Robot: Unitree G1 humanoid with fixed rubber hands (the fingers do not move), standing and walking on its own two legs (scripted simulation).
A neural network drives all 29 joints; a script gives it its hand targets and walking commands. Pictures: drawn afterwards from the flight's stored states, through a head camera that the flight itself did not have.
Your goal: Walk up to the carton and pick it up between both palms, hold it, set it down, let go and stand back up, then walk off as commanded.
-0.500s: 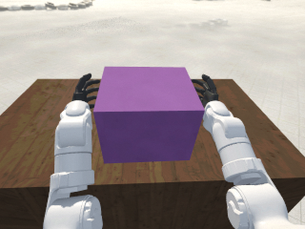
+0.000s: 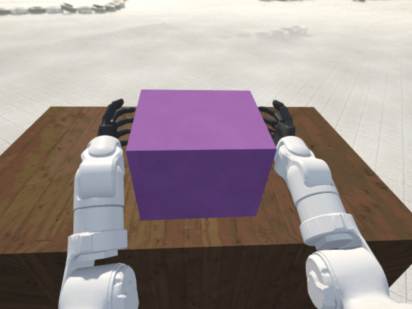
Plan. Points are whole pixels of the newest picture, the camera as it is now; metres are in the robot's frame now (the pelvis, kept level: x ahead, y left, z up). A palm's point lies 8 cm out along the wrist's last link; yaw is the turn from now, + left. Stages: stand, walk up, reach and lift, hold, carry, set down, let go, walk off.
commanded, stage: hold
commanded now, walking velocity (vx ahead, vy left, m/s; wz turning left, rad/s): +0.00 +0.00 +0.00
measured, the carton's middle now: (198, 152) +0.40 +0.02 +0.18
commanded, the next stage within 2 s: none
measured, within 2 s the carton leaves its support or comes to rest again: neither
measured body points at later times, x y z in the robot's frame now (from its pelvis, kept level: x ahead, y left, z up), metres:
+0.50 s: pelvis +0.00 +0.00 +0.00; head -0.07 +0.02 +0.44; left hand +0.37 +0.18 +0.23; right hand +0.39 -0.15 +0.22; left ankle +0.03 +0.14 -0.75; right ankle +0.02 -0.11 -0.75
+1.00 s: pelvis +0.00 +0.00 +0.00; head -0.07 +0.02 +0.44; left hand +0.37 +0.18 +0.23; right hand +0.39 -0.15 +0.22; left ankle +0.03 +0.14 -0.75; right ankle +0.02 -0.11 -0.75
